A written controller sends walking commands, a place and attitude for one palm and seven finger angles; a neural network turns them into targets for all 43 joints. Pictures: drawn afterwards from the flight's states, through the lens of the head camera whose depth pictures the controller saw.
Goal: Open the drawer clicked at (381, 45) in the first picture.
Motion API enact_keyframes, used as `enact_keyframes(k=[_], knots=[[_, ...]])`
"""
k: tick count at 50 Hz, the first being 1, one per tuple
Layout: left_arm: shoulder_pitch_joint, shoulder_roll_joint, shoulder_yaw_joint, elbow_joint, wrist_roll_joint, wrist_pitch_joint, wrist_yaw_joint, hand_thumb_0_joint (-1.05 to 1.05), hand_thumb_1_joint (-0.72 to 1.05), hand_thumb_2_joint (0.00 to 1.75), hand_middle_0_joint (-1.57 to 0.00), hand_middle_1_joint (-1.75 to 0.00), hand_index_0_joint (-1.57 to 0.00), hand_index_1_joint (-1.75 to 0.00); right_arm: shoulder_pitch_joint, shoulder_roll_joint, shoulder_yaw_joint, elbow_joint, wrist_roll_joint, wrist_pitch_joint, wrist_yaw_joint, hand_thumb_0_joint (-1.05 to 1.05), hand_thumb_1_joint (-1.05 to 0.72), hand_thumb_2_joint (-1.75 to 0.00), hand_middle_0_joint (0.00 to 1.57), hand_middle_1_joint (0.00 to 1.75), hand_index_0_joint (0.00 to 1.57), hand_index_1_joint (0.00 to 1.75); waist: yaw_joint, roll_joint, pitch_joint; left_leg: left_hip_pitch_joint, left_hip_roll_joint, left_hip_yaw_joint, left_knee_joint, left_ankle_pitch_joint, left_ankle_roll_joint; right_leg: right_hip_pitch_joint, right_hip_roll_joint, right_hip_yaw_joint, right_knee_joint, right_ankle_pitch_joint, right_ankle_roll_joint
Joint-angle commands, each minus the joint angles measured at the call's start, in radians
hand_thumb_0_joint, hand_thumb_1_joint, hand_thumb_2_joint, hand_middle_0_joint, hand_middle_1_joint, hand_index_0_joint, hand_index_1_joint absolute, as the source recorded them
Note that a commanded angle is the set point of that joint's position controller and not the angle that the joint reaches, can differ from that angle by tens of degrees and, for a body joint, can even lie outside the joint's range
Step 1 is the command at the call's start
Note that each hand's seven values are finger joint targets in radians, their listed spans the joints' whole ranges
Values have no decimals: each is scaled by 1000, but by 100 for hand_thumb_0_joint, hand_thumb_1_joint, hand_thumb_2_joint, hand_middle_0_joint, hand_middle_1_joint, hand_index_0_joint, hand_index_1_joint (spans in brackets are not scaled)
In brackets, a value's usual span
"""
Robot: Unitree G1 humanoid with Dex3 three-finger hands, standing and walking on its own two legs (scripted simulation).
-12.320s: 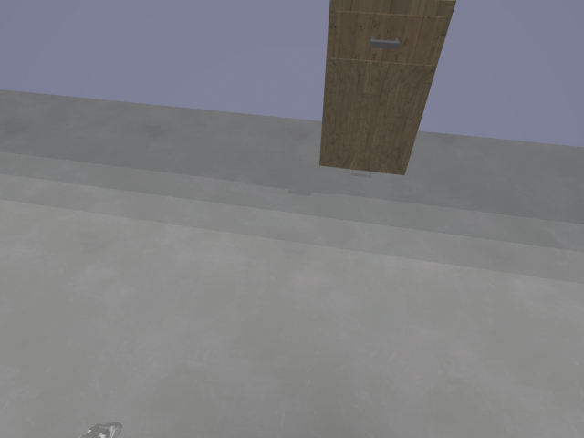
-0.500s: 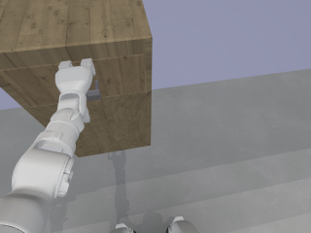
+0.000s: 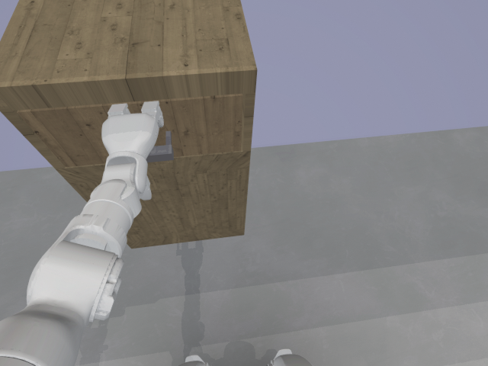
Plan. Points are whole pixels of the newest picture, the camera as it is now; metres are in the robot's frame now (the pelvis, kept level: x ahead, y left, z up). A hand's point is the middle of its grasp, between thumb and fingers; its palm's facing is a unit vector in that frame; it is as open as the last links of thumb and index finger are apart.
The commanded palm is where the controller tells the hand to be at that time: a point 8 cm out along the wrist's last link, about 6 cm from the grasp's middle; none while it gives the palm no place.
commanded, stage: move the hooked fingers above the handle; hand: left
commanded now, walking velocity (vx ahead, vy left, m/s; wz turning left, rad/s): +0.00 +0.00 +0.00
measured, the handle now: (145, 146) +0.55 +0.17 -0.04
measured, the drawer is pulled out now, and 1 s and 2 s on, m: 0.00 0.00 0.00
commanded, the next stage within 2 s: lower the fingers behind the handle in 0.02 s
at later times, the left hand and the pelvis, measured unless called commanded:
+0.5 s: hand (141, 161) +0.49 +0.16 -0.02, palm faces -0.05 -0.03 -1.00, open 13.8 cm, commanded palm +0.48 +0.16 +0.04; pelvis +0.00 +0.00 -0.01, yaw +0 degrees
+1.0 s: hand (144, 171) +0.49 +0.17 -0.05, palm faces -0.06 -0.03 -1.00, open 13.8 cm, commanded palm +0.48 +0.16 +0.01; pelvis -0.01 +0.00 -0.03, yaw -1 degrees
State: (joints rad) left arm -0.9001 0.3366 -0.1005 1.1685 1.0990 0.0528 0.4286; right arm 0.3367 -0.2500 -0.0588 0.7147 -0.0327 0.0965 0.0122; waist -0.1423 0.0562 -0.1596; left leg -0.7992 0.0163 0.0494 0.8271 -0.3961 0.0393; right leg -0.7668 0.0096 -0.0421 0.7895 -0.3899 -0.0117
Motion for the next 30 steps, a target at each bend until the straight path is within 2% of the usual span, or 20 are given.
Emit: enact_keyframes(k=[1,5,9,11,12,13,14,15,16,17,19,22,24,25,28,30], knots=[[-496,234,52,-179,9,37,53,0,-50,30,-30,-120,-30,-120,161,-153,-53,-43,1,-6,-10,0,-90,-90,20,30,20,30,-31,21,-441,341,-25,-43,-43,470,2,157,49,12,-60,407,-21],[-465,227,47,-170,-7,46,23,0,-50,30,-30,-120,-30,-120,168,-153,-54,-51,3,-3,-15,0,-90,-90,20,30,20,30,-35,-3,-467,351,-24,-40,-41,497,5,193,48,16,-66,450,-16],[-440,186,19,-163,-14,19,-7,0,-50,30,-30,-120,-30,-120,172,-151,-56,-47,3,-7,-20,0,-90,-90,20,30,20,30,-42,-20,-431,334,-21,-36,-39,495,7,188,46,21,-70,461,-15],[-395,198,33,-153,-15,-2,-14,0,-50,30,-30,-120,-30,-120,178,-153,-56,-45,3,-9,-21,0,-90,-90,20,30,20,30,-32,-28,-420,312,-24,-33,-34,472,8,182,46,22,-67,451,-14],[-401,209,38,-158,-12,-13,-12,0,-50,30,-30,-120,-30,-120,179,-153,-55,-42,2,-10,-22,0,-90,-90,20,30,20,30,-37,-41,-412,294,-23,-32,-31,452,10,180,45,23,-65,445,-13],[-402,243,62,-158,-4,-22,-5,0,-50,30,-30,-120,-30,-120,180,-155,-54,-39,1,-12,-23,0,-90,-90,20,30,20,30,-30,-40,-403,271,-24,-34,-29,440,10,179,44,26,-58,436,-14],[-412,231,56,-180,-3,-36,1,0,-50,30,-30,-120,-30,-120,178,-152,-55,-38,-3,-14,-23,0,-90,-90,20,30,20,30,-29,-25,-422,276,-24,-35,-23,454,9,176,43,27,-51,446,-17],[-402,250,73,-192,2,-45,12,0,-50,30,-30,-120,-30,-120,182,-151,-56,-39,-3,-16,-20,0,-90,-90,20,30,20,30,-17,12,-434,273,-26,-33,-17,453,8,169,44,27,-44,439,-19],[-414,257,76,-201,11,-51,23,0,-50,30,-30,-120,-30,-120,182,-150,-57,-34,-6,-17,-19,0,-90,-90,20,30,20,30,-21,12,-442,275,-23,-34,-8,460,7,159,44,26,-34,443,-19],[-399,245,76,-197,15,-51,35,0,-50,30,-30,-120,-30,-120,183,-148,-60,-33,-8,-18,-17,0,-90,-90,20,30,20,30,-18,15,-443,267,-25,-35,1,466,5,150,45,24,-27,441,-21],[-429,234,71,-189,17,-45,57,0,-50,30,-30,-120,-30,-120,182,-146,-62,-21,-11,-22,-13,0,-90,-90,20,30,20,30,-37,-3,-441,255,-22,-40,14,462,6,130,46,21,-18,436,-20],[-460,250,82,-201,22,-28,83,0,-50,30,-30,-120,-30,-120,189,-153,-66,-14,-15,-24,-8,0,-90,-90,20,30,20,30,-36,38,-484,273,-20,-46,27,467,2,104,47,19,-3,421,-20],[-452,241,85,-196,14,-16,86,0,-50,30,-30,-120,-30,-120,188,-152,-68,-10,-18,-23,-2,0,-90,-90,20,30,20,30,-37,31,-511,288,-19,-49,38,493,1,109,49,15,4,437,-21],[-455,221,62,-182,14,-8,84,0,-50,30,-30,-120,-30,-120,192,-152,-67,-8,-15,-21,-3,0,-90,-90,20,30,20,30,-48,36,-507,287,-19,-49,40,482,1,95,49,15,2,429,-19],[-430,251,82,-152,7,8,73,0,-50,30,-30,-120,-30,-120,190,-156,-62,-7,-13,-18,-5,0,-90,-90,20,30,20,30,-41,8,-490,238,-26,-39,41,447,6,125,48,21,0,437,-16],[-436,253,76,-144,7,7,64,0,-50,30,-30,-120,-30,-120,189,-158,-60,-8,-13,-19,-8,0,-90,-90,20,30,20,30,-49,15,-479,225,-26,-38,45,430,7,116,45,23,2,433,-15]])
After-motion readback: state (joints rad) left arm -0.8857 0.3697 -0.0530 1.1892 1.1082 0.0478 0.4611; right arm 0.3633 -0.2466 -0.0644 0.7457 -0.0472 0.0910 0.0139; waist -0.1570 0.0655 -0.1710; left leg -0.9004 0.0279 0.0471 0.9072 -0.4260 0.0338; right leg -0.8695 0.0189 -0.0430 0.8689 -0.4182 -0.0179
